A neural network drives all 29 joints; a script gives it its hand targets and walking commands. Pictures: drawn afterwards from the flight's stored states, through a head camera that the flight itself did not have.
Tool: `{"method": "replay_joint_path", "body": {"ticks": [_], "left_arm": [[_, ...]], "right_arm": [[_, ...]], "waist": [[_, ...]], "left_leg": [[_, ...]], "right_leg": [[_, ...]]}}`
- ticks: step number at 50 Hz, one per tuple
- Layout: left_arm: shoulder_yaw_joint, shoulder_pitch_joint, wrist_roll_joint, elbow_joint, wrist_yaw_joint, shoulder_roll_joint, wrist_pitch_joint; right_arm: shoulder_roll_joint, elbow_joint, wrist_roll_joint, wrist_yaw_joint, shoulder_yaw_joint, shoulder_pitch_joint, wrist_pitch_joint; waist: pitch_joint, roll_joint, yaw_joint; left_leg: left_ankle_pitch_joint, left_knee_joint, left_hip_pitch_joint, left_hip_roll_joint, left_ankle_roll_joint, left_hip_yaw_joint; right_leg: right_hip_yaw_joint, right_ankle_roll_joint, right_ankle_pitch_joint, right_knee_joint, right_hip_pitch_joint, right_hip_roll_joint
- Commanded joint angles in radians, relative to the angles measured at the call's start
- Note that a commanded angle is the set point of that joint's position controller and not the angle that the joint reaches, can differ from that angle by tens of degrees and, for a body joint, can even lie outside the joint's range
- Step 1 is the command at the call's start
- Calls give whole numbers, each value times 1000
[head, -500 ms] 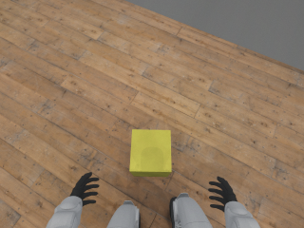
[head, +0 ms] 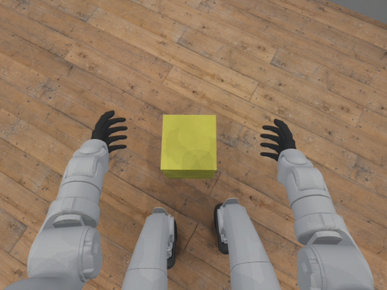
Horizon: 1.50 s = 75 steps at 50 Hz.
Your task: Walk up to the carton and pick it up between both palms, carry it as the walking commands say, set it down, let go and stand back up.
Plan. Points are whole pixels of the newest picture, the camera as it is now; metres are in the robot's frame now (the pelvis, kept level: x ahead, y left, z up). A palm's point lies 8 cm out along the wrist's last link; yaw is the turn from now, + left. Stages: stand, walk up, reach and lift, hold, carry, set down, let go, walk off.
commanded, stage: reach and lift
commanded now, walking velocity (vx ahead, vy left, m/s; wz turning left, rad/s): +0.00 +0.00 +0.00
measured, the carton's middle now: (189, 149) +0.49 +0.01 -0.55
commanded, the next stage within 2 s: none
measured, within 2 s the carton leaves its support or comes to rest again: neither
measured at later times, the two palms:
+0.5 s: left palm (113, 97) +0.52 +0.19 -0.12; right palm (263, 102) +0.49 -0.18 -0.13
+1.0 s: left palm (127, 122) +0.51 +0.19 -0.25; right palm (253, 124) +0.48 -0.19 -0.26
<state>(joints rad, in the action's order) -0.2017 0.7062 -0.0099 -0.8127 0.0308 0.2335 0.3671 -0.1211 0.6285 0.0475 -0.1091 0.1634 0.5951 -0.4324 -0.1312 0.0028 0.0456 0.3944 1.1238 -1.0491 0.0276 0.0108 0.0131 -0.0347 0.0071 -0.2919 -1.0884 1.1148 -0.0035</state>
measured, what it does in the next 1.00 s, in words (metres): lowers itself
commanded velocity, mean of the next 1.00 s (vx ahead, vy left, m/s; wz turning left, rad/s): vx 0.00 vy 0.00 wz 0.00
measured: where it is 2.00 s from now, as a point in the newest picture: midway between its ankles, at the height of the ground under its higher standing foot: (197, 244)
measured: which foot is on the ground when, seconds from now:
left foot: down 0.00-1.00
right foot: down 0.00-1.00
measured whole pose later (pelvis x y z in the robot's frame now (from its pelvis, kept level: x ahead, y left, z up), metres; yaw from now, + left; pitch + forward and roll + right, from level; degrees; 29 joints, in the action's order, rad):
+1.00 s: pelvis +0.01 +0.00 -0.12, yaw +1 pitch +47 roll +0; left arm -0.27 1.08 0.00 -0.89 -0.06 0.24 0.09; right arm -0.15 0.80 0.00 -0.11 0.32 0.99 -0.09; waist 0.04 0.02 0.03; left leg 0.50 1.54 -1.85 0.06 0.03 0.05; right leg -0.05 0.03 -0.39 -1.48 1.90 -0.04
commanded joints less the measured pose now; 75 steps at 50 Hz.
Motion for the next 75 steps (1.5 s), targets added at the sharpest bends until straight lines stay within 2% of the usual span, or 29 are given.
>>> {"method": "replay_joint_path", "body": {"ticks": [1, 6, 14, 19, 23, 26, 29, 33, 38, 43, 48, 50, 53, 60, 63, 68, 75], "left_arm": [[-53, 308, 17, 55, -1, 159, -81], [-75, 392, 29, 41, 4, 196, -182], [-92, 424, 8, 23, 18, 167, -304], [-98, 480, 8, 27, 16, 137, -340], [-110, 501, 40, 71, 3, 136, -349], [-115, 446, 85, 63, -9, 104, -344], [-119, 403, 122, 42, -19, 54, -343], [-123, 439, 131, -6, -34, -8, -361], [-127, 474, 110, -20, -60, 26, -361], [-115, 580, 71, 29, -80, 95, -340], [-53, 669, -6, 76, -93, 142, -307], [-29, 693, -35, 73, -95, 150, -297], [-10, 711, -57, 37, -93, 158, -293], [-25, 697, -41, -62, -93, 178, -311], [-32, 710, -36, -70, -96, 188, -324], [-13, 750, -62, -68, -101, 205, -343], [72, 832, -133, -135, -113, 215, -354]], "right_arm": [[-65, -76, -14, -34, 35, 324, 77], [-61, -26, -40, -57, 71, 358, 178], [-22, -57, -35, -52, 59, 437, 311], [-27, -56, -74, -40, 106, 481, 356], [-50, -52, -107, -25, 166, 466, 371], [-46, -21, -124, -3, 197, 406, 379], [-37, 14, -132, 21, 225, 371, 394], [-23, 78, -143, 46, 247, 419, 426], [-58, 99, -121, 45, 234, 460, 433], [-96, 57, -83, 17, 193, 566, 404], [-146, 13, -41, -16, 147, 663, 371], [-161, 16, -31, -28, 138, 686, 363], [-165, 44, -21, -38, 124, 703, 358], [-141, 116, 6, -42, 94, 705, 372], [-140, 140, 12, -42, 87, 713, 383], [-163, 145, 19, -50, 79, 749, 403], [-216, 211, 57, -57, 62, 821, 422]], "waist": [[756, 15, -20], [890, 16, 2], [1080, 10, -35], [1157, -1, -3], [1267, 23, 14], [1292, 47, 15], [1239, 82, 6], [1061, 72, 7], [1081, 51, 3], [1170, 52, -18], [1320, 41, 5], [1337, 34, 21], [1294, 24, 26], [1217, 11, -27], [1193, 5, -41], [1191, -8, -29], [1131, 15, 8]], "left_leg": [[78, -164, 46, 17, -26, -42], [-62, -123, -2, 38, -12, -54], [-281, -101, -114, 68, 5, -52], [-359, -93, -173, 72, 17, -39], [-477, -93, -80, 65, 28, -29], [-568, -90, 18, 61, 35, -18], [-622, -78, 71, 52, 39, -1], [-495, -30, -106, 52, 33, 12], [-339, 79, -252, 56, 33, 2], [-190, 199, -341, 68, 35, -24], [-108, 314, -360, 74, 38, -45], [-87, 358, -383, 74, 39, -48], [-66, 414, -457, 70, 37, -54], [-84, 520, -592, 58, 32, -62], [-97, 563, -636, 53, 32, -62], [-115, 640, -676, 46, 32, -55], [-70, 722, -705, 31, 33, -42]], "right_leg": [[23, 25, -150, 127, -407, -17], [35, 37, 59, 83, -391, -40], [14, 40, 401, 35, -454, -48], [13, 41, 516, 11, -435, -56], [28, 39, 580, 16, -418, -63], [45, 40, 578, 25, -337, -67], [55, 40, 524, 28, -182, -70], [53, 37, 416, -30, 42, -68], [54, 38, 303, -139, 139, -69], [60, 46, 179, -251, 146, -75], [78, 51, 121, -363, 111, -83], [86, 51, 108, -408, 126, -86], [89, 53, 99, -468, 170, -87], [71, 64, 138, -577, 229, -85], [64, 66, 155, -619, 258, -83], [61, 68, 180, -689, 286, -80], [69, 59, 119, -774, 365, -65]]}}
